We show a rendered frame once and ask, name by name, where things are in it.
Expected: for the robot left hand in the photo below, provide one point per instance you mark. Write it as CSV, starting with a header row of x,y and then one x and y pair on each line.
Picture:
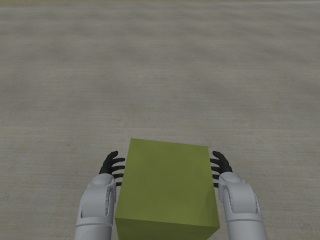
x,y
108,169

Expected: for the carton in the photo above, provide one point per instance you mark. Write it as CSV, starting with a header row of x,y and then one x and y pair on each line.
x,y
167,193

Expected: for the robot left forearm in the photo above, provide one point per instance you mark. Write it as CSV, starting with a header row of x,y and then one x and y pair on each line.
x,y
96,209

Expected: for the robot right forearm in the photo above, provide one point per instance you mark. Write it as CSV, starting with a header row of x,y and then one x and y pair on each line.
x,y
241,208

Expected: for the robot right hand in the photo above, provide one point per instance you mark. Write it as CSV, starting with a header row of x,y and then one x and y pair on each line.
x,y
223,166

